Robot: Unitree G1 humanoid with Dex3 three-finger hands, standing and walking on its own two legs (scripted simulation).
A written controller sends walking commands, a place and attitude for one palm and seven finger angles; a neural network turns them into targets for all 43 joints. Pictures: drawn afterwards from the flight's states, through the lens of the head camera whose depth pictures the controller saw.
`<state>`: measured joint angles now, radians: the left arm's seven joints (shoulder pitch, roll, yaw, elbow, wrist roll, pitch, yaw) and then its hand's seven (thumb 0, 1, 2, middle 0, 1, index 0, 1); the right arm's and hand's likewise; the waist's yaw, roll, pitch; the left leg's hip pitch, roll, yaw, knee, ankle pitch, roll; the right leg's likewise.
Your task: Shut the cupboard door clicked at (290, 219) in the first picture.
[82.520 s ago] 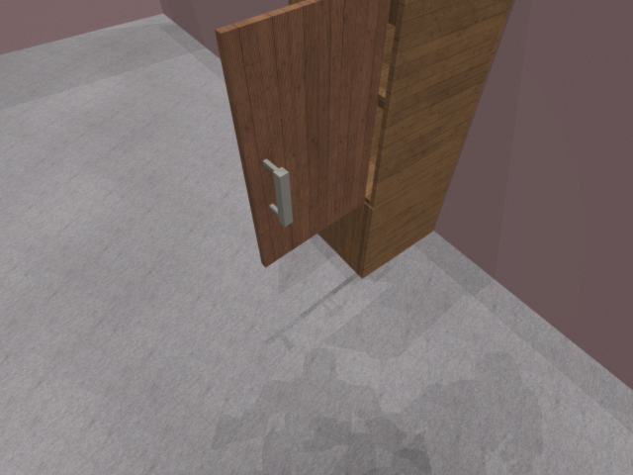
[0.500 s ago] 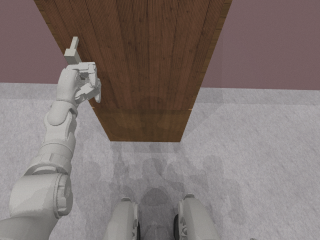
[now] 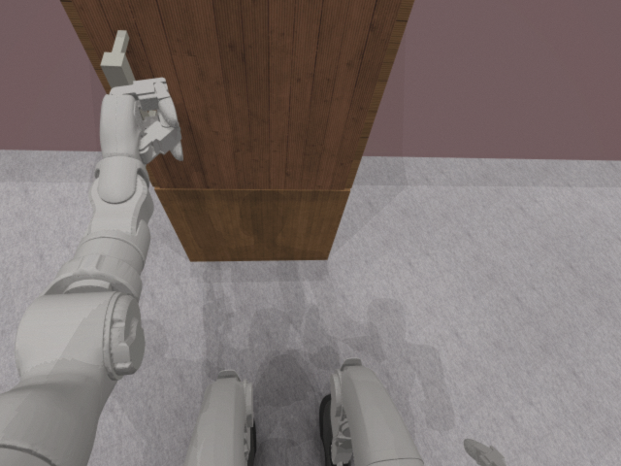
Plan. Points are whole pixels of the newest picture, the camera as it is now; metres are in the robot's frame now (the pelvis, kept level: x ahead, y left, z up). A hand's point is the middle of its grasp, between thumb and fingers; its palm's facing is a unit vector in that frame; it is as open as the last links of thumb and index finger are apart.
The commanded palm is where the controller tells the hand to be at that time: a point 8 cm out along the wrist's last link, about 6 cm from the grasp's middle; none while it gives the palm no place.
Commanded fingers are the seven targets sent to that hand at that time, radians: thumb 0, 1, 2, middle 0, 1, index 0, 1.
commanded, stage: pull the fist back off the door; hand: left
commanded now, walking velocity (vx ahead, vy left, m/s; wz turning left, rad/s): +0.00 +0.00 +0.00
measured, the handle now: (136, 95) +0.59 +0.19 +0.07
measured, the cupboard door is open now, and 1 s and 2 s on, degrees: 0 0 0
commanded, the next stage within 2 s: draw the hand back to the body in 0.58 s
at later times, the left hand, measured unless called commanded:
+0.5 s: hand (175, 166) +0.47 +0.13 +0.07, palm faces +0.03 -1.00 -0.02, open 3.1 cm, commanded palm +0.43 +0.18 +0.07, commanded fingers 0.00 0.90 0.90 -1.30 -1.50 -1.30 -1.50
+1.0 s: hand (141, 174) +0.41 +0.15 +0.13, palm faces +0.04 -1.00 -0.05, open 3.1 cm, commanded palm +0.38 +0.20 +0.14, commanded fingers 0.00 0.90 0.90 -1.30 -1.50 -1.30 -1.50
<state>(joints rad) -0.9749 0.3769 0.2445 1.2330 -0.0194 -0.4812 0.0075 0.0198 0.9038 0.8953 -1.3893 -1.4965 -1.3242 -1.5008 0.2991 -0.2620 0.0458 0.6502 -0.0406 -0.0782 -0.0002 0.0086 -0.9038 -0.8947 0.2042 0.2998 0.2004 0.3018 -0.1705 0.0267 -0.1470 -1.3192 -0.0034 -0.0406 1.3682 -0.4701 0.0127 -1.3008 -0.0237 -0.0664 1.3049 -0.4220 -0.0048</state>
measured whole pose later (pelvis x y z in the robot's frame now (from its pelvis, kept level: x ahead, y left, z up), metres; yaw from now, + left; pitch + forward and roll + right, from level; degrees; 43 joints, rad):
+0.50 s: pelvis +0.06 +0.00 +0.04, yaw -2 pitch +22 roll -1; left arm -0.40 0.19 0.19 0.70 -0.12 -0.54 -0.03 0.02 0.90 0.90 -1.30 -1.50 -1.30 -1.50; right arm 0.31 -0.24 -0.01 0.61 -0.02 -0.01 0.01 0.01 -0.90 -0.89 0.20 0.30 0.20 0.30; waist -0.08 0.03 -0.16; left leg -1.07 0.01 0.01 1.22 -0.53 0.02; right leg -1.08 0.00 -0.01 1.18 -0.48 0.01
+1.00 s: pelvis +0.09 -0.02 +0.08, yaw +0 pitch +15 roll +0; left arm -0.06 0.19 0.13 0.32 -0.20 -0.38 -0.12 0.02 0.90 0.90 -1.30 -1.50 -1.30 -1.50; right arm 0.25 -0.22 0.02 0.54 0.02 0.00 -0.04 0.01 -0.90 -0.89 0.20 0.30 0.20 0.30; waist -0.01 0.04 -0.13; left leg -0.80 0.01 -0.02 1.04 -0.51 -0.01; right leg -0.82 0.00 -0.04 1.03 -0.48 -0.02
